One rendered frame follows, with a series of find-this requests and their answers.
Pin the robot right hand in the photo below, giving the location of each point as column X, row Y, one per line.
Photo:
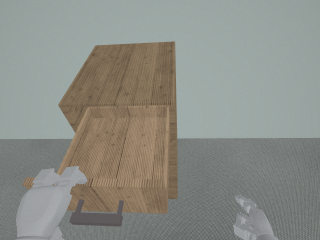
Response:
column 249, row 228

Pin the cabinet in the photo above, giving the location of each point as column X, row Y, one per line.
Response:
column 134, row 74

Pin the robot left hand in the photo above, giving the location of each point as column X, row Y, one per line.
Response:
column 42, row 207

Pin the handle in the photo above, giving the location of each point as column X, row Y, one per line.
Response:
column 97, row 219

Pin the drawer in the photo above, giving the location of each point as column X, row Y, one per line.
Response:
column 124, row 152

